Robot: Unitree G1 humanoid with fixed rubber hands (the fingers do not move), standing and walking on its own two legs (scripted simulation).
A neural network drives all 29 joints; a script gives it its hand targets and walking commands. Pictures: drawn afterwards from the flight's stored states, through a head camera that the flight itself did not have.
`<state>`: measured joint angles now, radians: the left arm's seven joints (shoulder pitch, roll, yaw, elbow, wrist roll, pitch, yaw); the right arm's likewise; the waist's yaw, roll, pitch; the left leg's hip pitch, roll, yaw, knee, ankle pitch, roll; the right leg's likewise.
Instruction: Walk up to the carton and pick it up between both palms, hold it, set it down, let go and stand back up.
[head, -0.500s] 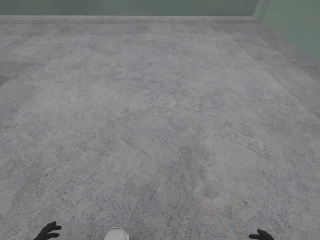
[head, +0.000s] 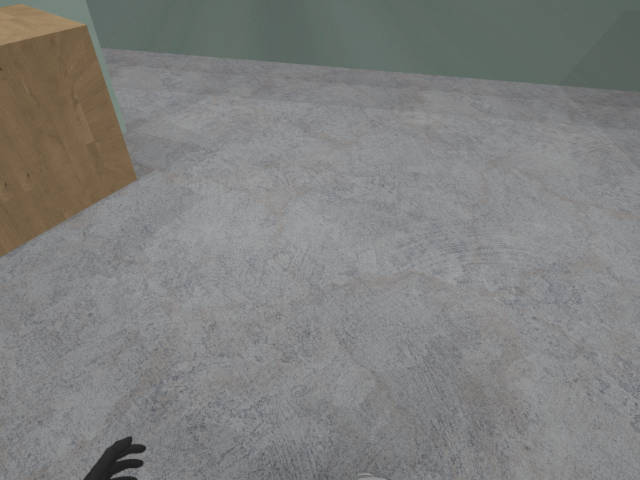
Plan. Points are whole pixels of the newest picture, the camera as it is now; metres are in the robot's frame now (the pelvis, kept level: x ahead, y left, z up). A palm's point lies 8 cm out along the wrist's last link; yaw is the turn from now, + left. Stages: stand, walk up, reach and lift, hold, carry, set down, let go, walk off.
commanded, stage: walk up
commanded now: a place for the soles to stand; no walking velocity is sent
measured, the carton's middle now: out of the picture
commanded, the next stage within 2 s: none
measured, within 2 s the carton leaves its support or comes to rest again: neither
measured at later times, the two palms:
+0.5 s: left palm out of the picture +0.08 +0.27 -0.11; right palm (345, 281) +0.50 -0.08 -0.09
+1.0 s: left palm (51, 333) +0.40 +0.42 -0.10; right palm (308, 226) +0.71 -0.02 -0.13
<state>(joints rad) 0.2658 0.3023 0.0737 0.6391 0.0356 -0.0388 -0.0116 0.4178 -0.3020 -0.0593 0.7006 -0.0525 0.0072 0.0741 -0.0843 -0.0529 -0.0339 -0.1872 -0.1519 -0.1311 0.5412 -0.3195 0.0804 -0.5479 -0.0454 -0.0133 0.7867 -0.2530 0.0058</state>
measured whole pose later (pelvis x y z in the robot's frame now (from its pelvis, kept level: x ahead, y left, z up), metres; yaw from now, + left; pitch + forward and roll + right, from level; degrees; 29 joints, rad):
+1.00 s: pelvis +0.48 +0.14 -0.03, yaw +44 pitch -4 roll -2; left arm 0.31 0.27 0.03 0.55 0.05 -0.07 0.00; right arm 0.37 -0.30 -0.05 0.70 -0.05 0.00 0.05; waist -0.04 0.04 0.03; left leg -0.43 -0.02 -0.07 1.21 -0.56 0.01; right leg -0.41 -0.09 -0.11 0.79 -0.32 0.01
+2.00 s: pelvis +0.76 +0.49 -0.01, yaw +58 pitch -2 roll -3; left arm 0.51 0.33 0.05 0.71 0.04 -0.05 -0.01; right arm 0.22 -0.26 -0.05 0.57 -0.04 -0.04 0.06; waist 0.10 0.02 0.04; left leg -0.47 0.07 0.03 0.67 -0.17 0.03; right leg -0.10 -0.08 -0.17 0.60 -0.44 0.02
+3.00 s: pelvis +0.97 +0.78 -0.02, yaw +53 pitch -3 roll +0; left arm 0.44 0.30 0.04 0.69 0.05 0.01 -0.03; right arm 0.30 -0.26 -0.04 0.58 -0.05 -0.05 0.00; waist 0.04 -0.06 0.07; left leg -0.39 0.03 0.07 0.74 -0.29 0.03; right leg -0.32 -0.03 -0.01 1.04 -0.53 -0.02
